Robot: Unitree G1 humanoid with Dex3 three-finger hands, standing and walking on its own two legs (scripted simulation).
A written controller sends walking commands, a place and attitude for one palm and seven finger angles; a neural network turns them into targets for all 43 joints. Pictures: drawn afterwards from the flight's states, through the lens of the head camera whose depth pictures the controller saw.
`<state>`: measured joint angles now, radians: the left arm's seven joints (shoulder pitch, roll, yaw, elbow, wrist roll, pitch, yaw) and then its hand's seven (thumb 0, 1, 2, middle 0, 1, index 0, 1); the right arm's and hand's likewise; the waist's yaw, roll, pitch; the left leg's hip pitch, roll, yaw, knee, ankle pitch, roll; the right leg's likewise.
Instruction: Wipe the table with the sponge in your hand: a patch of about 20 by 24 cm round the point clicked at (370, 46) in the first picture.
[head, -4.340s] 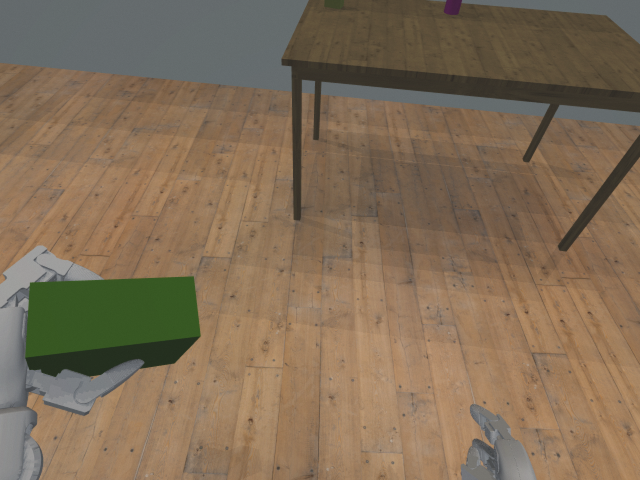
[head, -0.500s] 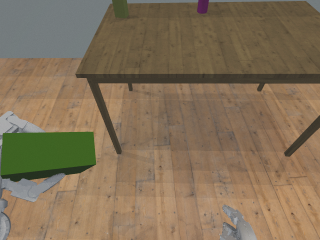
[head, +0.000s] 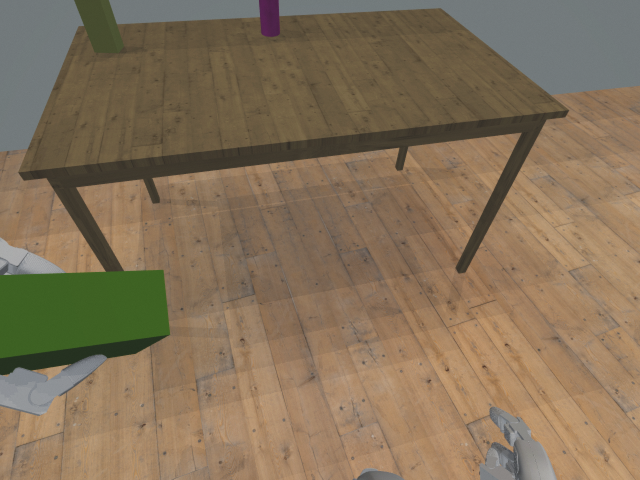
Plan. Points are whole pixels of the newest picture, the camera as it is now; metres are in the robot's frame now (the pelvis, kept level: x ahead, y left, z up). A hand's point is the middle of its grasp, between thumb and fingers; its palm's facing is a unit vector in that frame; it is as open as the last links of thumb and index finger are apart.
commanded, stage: turn to face it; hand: left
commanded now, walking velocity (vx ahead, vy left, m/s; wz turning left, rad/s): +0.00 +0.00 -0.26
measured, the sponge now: (100, 320) +0.22 +0.23 +0.15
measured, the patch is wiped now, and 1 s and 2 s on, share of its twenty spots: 0.00 0.00 0.00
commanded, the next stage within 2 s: take the last steps up to it in 0.04 s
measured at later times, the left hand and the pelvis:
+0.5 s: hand (85, 374) +0.17 +0.21 +0.17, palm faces +0.34 -0.80 -0.48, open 10.3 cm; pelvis -0.05 -0.03 +0.01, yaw -2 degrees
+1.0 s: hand (91, 331) +0.21 +0.23 +0.16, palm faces +0.33 -0.80 -0.50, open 10.3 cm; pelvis +0.00 -0.01 +0.01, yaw +0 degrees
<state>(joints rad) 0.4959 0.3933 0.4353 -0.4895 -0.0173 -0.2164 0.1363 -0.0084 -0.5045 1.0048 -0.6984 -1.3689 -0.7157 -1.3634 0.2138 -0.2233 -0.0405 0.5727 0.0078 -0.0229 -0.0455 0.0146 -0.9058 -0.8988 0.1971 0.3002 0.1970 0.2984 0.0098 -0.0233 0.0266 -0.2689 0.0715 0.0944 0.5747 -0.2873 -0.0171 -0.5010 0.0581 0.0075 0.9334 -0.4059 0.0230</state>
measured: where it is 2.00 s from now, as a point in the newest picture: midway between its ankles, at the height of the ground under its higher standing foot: outside the picture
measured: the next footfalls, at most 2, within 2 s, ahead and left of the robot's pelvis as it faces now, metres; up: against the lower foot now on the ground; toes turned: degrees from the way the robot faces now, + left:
right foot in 0.14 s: +0.03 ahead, -0.14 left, +0.00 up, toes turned -8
left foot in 0.50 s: +0.00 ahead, +0.09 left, +0.00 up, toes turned +4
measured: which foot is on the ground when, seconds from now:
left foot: down 0.00-0.16, up 0.18-0.48, down 0.50-0.78, up 0.80-1.00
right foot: up 0.00-0.12, down 0.14-0.52, up 0.54-0.74, down 0.76-1.00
